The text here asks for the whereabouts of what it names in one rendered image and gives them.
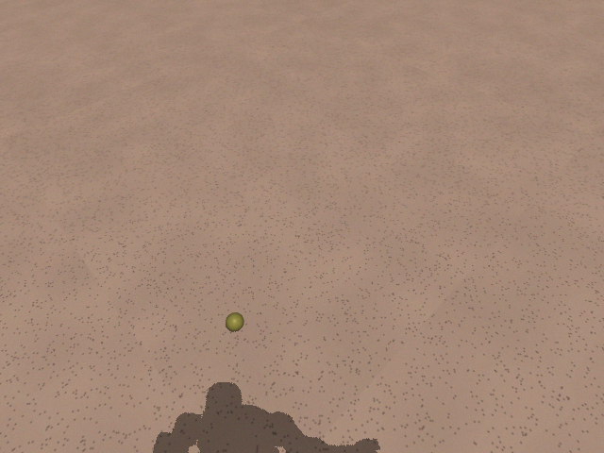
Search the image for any ball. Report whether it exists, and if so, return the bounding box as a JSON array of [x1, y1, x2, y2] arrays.
[[226, 312, 244, 331]]

